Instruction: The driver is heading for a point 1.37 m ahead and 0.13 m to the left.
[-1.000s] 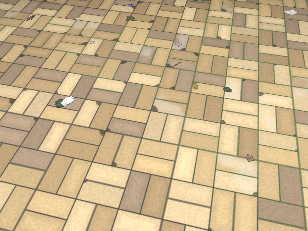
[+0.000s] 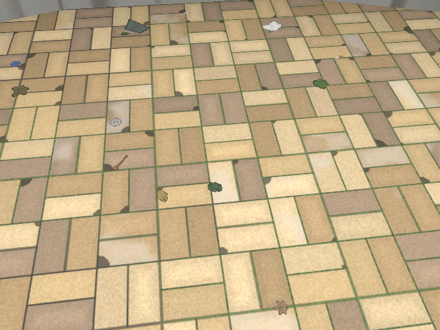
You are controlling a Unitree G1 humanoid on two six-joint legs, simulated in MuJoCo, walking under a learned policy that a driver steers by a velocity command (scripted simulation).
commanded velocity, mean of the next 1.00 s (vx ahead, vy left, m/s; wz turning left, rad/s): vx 0.01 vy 0.00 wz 0.09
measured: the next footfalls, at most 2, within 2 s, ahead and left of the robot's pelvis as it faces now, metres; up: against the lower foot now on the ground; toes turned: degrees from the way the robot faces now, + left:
left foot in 0.06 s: +0.01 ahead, +0.10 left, +0.00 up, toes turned +3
right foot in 0.56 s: +0.18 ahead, -0.04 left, +0.00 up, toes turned +25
